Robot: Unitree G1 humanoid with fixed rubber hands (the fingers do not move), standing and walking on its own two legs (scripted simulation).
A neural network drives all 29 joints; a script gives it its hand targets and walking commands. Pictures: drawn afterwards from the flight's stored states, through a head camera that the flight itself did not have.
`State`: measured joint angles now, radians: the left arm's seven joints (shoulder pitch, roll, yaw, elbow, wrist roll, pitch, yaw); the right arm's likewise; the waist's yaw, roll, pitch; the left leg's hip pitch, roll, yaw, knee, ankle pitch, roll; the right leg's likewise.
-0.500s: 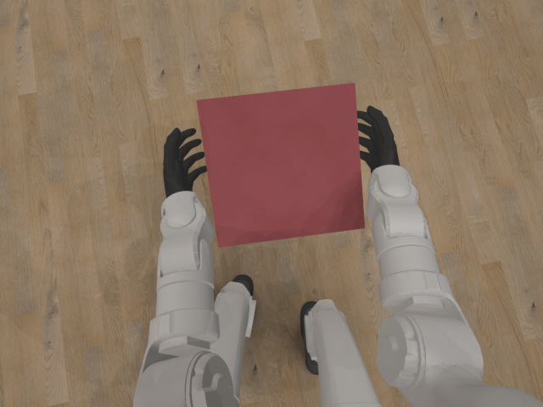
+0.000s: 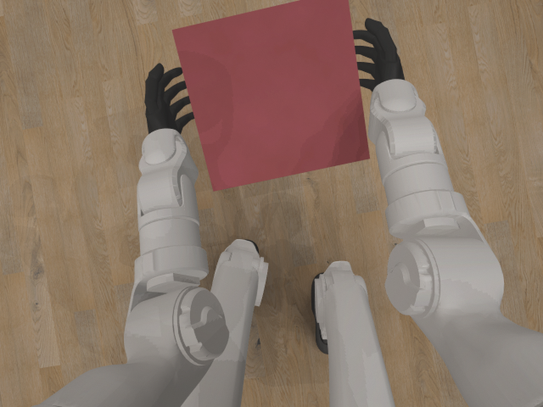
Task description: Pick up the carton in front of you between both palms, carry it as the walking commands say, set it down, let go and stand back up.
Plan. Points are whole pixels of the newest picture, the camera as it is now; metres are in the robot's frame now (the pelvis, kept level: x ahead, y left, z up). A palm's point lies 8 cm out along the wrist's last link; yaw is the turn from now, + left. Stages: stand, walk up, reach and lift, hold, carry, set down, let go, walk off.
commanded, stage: set down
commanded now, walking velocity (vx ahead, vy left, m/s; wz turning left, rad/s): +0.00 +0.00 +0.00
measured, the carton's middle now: (273, 103) +0.52 +0.08 -0.20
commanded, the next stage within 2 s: none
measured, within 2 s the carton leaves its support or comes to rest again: rests again in 1.36 s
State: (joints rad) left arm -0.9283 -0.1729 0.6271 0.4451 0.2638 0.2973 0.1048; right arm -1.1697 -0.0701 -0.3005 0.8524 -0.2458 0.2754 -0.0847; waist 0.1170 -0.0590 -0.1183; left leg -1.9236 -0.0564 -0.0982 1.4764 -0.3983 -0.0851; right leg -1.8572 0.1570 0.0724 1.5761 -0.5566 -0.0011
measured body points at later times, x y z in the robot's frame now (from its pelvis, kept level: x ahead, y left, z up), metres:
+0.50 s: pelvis -0.03 +0.00 -0.10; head +0.34 +0.02 +0.15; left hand +0.46 +0.23 -0.26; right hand +0.58 -0.04 -0.26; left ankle +0.11 +0.15 -0.52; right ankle +0.05 -0.10 -0.52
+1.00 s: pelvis -0.02 -0.01 -0.14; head +0.37 -0.01 +0.07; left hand +0.48 +0.25 -0.32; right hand +0.60 -0.03 -0.33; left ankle +0.11 +0.14 -0.52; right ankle +0.05 -0.10 -0.52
